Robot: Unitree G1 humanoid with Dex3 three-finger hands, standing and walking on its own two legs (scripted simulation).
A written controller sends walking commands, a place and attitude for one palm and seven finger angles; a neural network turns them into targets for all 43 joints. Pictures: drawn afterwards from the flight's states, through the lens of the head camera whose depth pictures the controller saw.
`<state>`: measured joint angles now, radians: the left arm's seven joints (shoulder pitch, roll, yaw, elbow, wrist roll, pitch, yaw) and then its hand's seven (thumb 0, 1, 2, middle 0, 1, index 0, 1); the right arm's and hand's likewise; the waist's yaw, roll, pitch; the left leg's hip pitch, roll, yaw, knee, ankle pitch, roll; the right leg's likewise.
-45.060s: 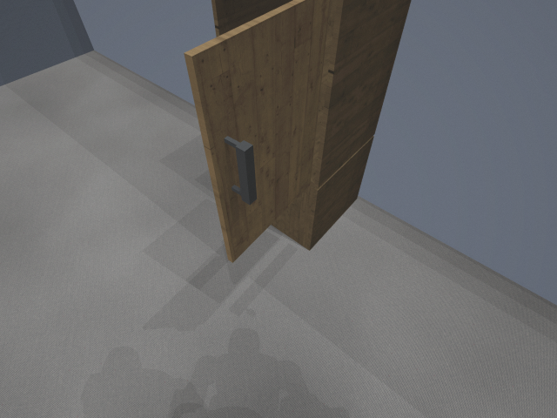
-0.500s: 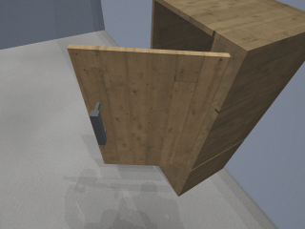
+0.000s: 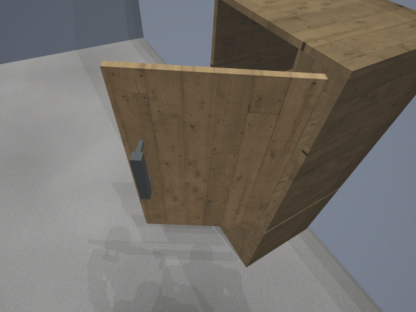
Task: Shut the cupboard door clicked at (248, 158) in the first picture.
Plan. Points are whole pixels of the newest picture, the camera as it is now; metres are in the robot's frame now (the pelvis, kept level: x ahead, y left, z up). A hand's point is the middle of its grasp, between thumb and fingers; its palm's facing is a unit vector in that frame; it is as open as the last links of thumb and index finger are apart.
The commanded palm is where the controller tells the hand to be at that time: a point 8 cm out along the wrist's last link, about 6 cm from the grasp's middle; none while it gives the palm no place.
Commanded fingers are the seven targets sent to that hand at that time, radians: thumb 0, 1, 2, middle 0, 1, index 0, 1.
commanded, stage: come to a stop and stand still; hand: left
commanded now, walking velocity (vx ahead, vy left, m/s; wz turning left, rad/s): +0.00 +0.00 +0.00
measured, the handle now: (143, 170) +0.41 +0.18 -0.01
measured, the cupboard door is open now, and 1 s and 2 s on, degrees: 59 59 59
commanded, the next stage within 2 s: look again from close up in 0.08 s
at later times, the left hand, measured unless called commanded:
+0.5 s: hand out of the picture -0.02 +0.15 -0.18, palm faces +0.00 -0.99 -0.13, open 7.4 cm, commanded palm none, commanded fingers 0.00 0.90 0.90 -0.20 -0.30 -0.20 -0.30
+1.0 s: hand (126, 283) +0.18 +0.16 -0.03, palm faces +0.22 -0.96 -0.16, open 7.0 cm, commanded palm +0.10 +0.20 -0.07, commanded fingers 0.00 0.90 0.90 -0.40 -0.52 -0.40 -0.52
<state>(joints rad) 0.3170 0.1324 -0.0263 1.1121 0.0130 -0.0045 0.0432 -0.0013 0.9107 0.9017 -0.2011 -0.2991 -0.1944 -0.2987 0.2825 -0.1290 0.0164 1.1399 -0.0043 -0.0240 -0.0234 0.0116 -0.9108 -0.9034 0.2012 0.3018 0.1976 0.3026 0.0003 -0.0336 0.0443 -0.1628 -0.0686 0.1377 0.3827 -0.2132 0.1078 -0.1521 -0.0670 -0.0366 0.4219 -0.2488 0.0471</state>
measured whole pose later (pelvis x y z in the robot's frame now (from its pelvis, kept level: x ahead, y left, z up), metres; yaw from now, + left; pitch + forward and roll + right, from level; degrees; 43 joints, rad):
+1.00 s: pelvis -0.02 -0.01 -0.02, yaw +6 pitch +1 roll +1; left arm 0.38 0.19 -0.04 0.16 -0.13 -0.10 0.13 0.05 0.96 0.90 -0.25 -0.36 -0.24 -0.36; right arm 0.38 -0.29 0.00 0.84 0.04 -0.34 -0.03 0.03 -0.92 -0.90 0.20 0.30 0.20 0.30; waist -0.07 0.03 -0.03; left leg -0.35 -0.10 0.06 0.62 -0.29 0.08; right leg -0.36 -0.04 -0.06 0.66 -0.30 -0.02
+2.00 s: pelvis -0.01 -0.03 -0.08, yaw +5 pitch +14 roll -2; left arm 0.47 0.26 0.12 -0.16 -0.29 -0.40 -0.24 0.02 0.90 0.90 -1.15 -1.33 -1.14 -1.33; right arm 0.24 -0.23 -0.01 0.48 0.04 -0.17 -0.05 0.02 -0.90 -0.90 0.20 0.30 0.20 0.30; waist 0.00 0.02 -0.14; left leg -0.84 -0.02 0.03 1.11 -0.52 0.07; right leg -0.81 0.03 -0.10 1.06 -0.50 -0.04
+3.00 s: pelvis +0.00 -0.03 -0.07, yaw +6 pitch +12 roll -2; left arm 0.31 0.26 0.12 -0.06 -0.27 -0.38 -0.22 0.01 0.90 0.90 -1.30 -1.50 -1.30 -1.50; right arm 0.26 -0.25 0.04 0.51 0.03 -0.20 -0.03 0.02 -0.90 -0.90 0.20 0.30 0.20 0.30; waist -0.01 0.04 -0.13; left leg -0.77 -0.03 0.02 1.04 -0.48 0.07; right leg -0.74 0.02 -0.11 0.99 -0.47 -0.05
